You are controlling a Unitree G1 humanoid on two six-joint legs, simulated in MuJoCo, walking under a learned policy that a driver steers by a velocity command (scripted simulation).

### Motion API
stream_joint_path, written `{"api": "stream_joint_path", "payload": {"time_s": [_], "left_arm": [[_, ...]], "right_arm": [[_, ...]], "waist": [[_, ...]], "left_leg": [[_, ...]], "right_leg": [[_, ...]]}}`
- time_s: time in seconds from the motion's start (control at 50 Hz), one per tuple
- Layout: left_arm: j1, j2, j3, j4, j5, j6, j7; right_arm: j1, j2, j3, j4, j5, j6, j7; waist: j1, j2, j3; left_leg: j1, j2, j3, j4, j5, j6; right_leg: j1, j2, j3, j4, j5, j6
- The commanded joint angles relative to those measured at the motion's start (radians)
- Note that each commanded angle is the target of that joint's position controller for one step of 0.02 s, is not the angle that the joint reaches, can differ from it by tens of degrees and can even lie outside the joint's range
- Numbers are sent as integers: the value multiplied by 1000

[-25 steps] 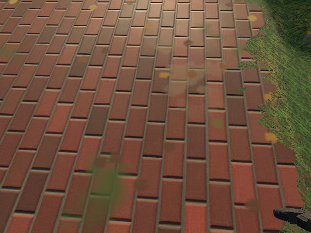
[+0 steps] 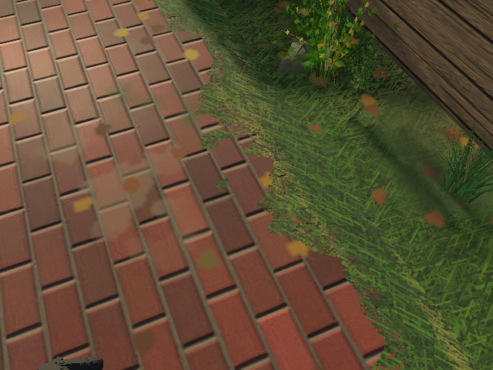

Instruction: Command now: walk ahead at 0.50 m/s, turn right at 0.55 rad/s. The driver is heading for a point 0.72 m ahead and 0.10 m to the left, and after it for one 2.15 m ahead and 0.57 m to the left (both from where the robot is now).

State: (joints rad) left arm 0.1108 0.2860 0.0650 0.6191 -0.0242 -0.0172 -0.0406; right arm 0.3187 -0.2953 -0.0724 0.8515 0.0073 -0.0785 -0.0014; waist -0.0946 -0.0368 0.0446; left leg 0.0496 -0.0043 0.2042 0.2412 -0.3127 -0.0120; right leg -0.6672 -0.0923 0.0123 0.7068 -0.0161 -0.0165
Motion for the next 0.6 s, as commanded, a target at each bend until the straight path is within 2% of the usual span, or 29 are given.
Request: {"api": "stream_joint_path", "payload": {"time_s": [0.02, 0.04, 0.06, 0.08, 0.1, 0.12, 0.14, 0.16, 0.18, 0.2, 0.22, 0.24, 0.26, 0.3, 0.36, 0.42, 0.48, 0.54, 0.56, 0.58, 0.6], "left_arm": [[-106, 50, 10, -112, 1, -16, -17], [-86, 64, 18, -115, 5, -15, -17], [-29, 88, 31, -106, 10, -12, -15], [105, 126, 55, -71, 10, -9, -9], [270, 177, 82, -22, 8, -3, 8], [336, 294, 101, -2, 8, -3, 24], [352, 261, 82, -25, 7, -16, 20], [314, 197, 60, -12, 15, -28, 12], [256, 175, 51, -7, 11, -35, 11], [190, 143, 41, -5, 12, -38, 11], [145, 111, 28, -12, 22, -43, 12], [125, 110, 27, -14, 30, -48, 13], [115, 108, 27, -9, 26, -56, 14], [123, 119, 29, 13, 23, -68, 20], [158, 132, 31, 45, 22, -69, 33], [193, 150, 33, 74, 19, -65, 39], [237, 160, 38, 116, 17, -65, 38], [249, 167, 45, 148, 13, -55, 44], [242, 173, 48, 153, 12, -49, 48], [226, 180, 50, 152, 14, -44, 52], [208, 188, 51, 148, 16, -37, 57]], "right_arm": [[-15, -191, -44, -44, 17, 4, -4], [-10, -207, -47, -39, 23, 10, -6], [-10, -223, -51, -36, 28, 15, -8], [-21, -224, -47, -33, 30, 21, -11], [-17, -193, -32, -34, 20, 18, -14], [59, -71, 11, -84, -22, 2, -1], [59, -87, 20, -73, -5, -29, 11], [-60, -165, -6, -99, 41, -41, 20], [-112, -151, 2, -120, 45, -49, 21], [-124, -139, 2, -111, 22, -49, 13], [-105, -138, -3, -99, 9, -38, 9], [-70, -132, -2, -91, 8, -26, 11], [-43, -117, 0, -79, 6, -15, 11], [-68, -93, 5, -80, -2, 1, 8], [-167, -68, 15, -108, -10, 1, 9], [-257, -46, 26, -124, 1, -9, 22], [-314, -56, 28, -142, 14, -11, 38], [-342, -70, 25, -169, 15, -11, 56], [-331, -77, 23, -173, 13, -11, 61], [-295, -91, 16, -169, 11, -10, 63], [-223, -112, 2, -153, 7, -8, 61]], "waist": [[21, 99, 29], [44, 116, 6], [87, 134, -36], [172, 122, -108], [252, 88, -190], [194, -160, -299], [202, -150, -478], [230, -67, -351], [199, -49, -222], [158, 2, -150], [120, -3, -110], [92, -40, -108], [76, -33, -106], [71, -11, -75], [101, -7, -34], [139, -19, -10], [168, -24, 18], [164, -20, 31], [153, -26, 23], [130, -37, -4], [90, -48, -59]], "left_leg": [[15, 283, -64, -14, 609, 141], [33, 288, -53, 44, 782, 136], [42, 287, -39, 141, 946, 129], [5, 265, -13, 306, 1014, 109], [-166, 232, 3, 526, 878, 77], [-613, 96, -2, 921, 116, 15], [-736, -3, -223, 1113, -294, 8], [-823, 52, -277, 1148, -224, 19], [-832, 93, -261, 1083, -143, 32], [-793, 131, -254, 1002, -75, 30], [-728, 155, -258, 954, -22, 25], [-666, 163, -263, 935, 4, 14], [-645, 166, -259, 904, 17, 0], [-657, 165, -248, 828, 81, -22], [-701, 157, -244, 629, 262, -40], [-662, 119, -219, 434, 419, -31], [-676, 102, -220, 354, 446, -2], [-720, 85, -233, 312, 336, 49], [-706, 73, -226, 307, 288, 66], [-651, 48, -204, 303, 244, 84], [-539, 8, -165, 299, 223, 104]], "right_leg": [[36, 38, -56, -74, -62, -41], [95, 71, -79, -84, -120, -63], [187, 108, -100, -95, -169, -88], [374, 147, -113, -155, -130, -121], [660, 132, -55, -179, -64, -155], [1057, -146, 415, -182, -121, -299], [1119, -291, 800, -346, -211, -404], [1032, -252, 643, -376, -202, -341], [877, -209, 494, -384, -139, -299], [737, -166, 391, -400, -58, -266], [632, -135, 322, -436, 16, -252], [557, -130, 303, -467, 50, -262], [530, -124, 272, -490, 81, -270], [480, -105, 204, -531, 97, -265], [489, -78, 130, -553, 103, -237], [504, -65, 76, -565, 31, -203], [587, -111, 61, -562, -7, -191], [714, -163, 41, -513, 66, -165], [745, -172, 28, -481, 140, -152], [764, -167, 8, -427, 292, -135], [768, -149, -21, -324, 477, -114]]}}
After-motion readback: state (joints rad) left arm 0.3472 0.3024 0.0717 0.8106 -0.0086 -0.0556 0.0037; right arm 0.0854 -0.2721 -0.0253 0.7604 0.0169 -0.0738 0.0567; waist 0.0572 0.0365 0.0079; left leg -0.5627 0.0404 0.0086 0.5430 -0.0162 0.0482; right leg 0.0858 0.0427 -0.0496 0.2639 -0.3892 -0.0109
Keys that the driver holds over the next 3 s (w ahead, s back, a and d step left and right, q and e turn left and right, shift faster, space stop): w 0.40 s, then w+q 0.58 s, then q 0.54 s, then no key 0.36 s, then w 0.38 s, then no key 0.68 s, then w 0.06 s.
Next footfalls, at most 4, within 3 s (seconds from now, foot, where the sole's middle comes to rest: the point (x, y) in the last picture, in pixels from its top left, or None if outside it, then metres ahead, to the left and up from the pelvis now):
0.10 right None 0.23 -0.13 -0.77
0.62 left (209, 335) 0.55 0.08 -0.77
1.12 right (257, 237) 0.85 -0.08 -0.77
1.58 left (180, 276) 0.74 0.16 -0.77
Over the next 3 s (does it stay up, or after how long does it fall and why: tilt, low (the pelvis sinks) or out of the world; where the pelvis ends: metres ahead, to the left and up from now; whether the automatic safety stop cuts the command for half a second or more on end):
stays up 0.93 0.20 0.00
